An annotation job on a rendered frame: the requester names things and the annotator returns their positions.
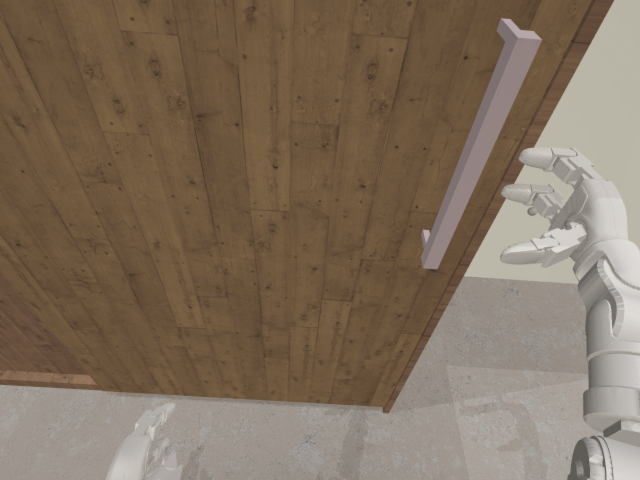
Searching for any left robot hand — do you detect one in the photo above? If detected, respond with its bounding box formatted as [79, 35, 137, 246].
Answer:
[105, 402, 182, 480]

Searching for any right robot forearm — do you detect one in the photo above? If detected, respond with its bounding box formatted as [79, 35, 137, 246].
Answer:
[573, 239, 640, 447]

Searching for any right robot hand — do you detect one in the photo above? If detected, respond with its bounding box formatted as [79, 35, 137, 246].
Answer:
[500, 147, 629, 268]

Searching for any handle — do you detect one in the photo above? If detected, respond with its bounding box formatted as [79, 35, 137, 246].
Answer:
[421, 18, 542, 269]

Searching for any robot right upper arm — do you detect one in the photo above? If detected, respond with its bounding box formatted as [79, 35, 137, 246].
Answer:
[567, 436, 640, 480]

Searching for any wardrobe door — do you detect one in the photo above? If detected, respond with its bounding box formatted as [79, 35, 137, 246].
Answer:
[0, 272, 89, 375]
[0, 0, 592, 407]

